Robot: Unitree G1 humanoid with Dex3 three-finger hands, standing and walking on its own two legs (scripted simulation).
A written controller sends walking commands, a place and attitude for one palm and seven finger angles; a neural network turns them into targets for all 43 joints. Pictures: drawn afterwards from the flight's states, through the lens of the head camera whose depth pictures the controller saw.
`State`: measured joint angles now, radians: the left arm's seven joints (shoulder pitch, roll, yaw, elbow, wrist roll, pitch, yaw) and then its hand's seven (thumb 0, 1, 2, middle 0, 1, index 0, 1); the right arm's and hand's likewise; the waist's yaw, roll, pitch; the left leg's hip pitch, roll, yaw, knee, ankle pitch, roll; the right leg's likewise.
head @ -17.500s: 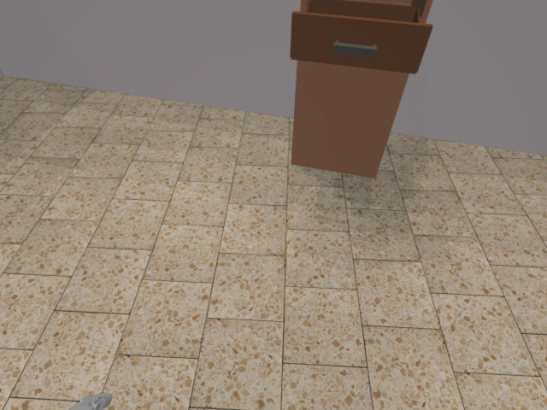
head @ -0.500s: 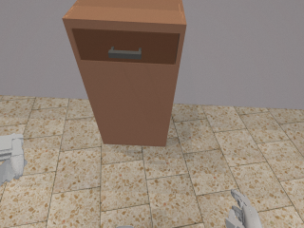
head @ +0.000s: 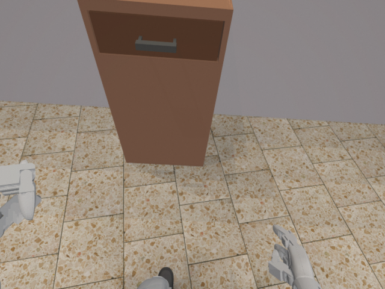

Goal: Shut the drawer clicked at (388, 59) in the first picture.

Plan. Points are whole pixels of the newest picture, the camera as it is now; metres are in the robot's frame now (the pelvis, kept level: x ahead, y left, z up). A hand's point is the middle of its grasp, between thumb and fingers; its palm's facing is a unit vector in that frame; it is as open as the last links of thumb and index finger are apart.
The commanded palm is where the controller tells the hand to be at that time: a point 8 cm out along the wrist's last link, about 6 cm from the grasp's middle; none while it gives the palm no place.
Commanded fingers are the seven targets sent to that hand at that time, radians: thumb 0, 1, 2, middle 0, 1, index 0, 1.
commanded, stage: step back with the hand held close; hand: left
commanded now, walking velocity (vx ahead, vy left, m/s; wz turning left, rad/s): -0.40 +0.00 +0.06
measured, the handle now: (156, 43) +0.81 +0.22 +0.05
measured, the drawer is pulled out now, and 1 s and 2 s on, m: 0.00 0.00 0.00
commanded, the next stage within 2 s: stop stepping back and stand still in 0.02 s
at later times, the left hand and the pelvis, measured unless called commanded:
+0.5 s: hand out of the picture +0.10 +0.25 +0.17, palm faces +0.34 -0.83 -0.45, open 3.3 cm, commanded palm +0.05 +0.29 +0.18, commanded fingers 0.00 0.90 0.90 -1.40 -1.60 -1.40 -1.60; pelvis -0.07 +0.01 +0.00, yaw +2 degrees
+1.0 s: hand out of the picture +0.08 +0.29 +0.16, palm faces +0.42 -0.81 -0.40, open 3.3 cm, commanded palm +0.03 +0.32 +0.18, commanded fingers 0.00 0.90 0.90 -1.40 -1.60 -1.40 -1.60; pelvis -0.09 +0.04 +0.00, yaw +1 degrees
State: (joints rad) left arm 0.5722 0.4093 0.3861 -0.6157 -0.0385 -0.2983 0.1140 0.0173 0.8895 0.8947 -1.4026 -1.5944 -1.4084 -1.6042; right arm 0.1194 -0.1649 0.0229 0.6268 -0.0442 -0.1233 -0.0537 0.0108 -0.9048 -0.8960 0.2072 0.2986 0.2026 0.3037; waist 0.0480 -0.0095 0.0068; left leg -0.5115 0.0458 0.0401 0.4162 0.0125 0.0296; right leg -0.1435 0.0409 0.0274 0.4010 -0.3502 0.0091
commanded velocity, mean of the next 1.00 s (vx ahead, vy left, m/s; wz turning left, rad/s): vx -0.01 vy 0.00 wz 0.01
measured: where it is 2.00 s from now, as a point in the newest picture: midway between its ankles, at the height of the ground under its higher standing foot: outside the picture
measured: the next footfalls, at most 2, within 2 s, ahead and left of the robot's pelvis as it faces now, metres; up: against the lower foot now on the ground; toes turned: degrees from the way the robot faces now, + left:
left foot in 0.22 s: +0.02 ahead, +0.11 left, +0.00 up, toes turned +0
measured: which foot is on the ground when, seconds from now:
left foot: down 0.00-0.10, up 0.12-0.20, down 0.22-1.00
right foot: down 0.00-1.00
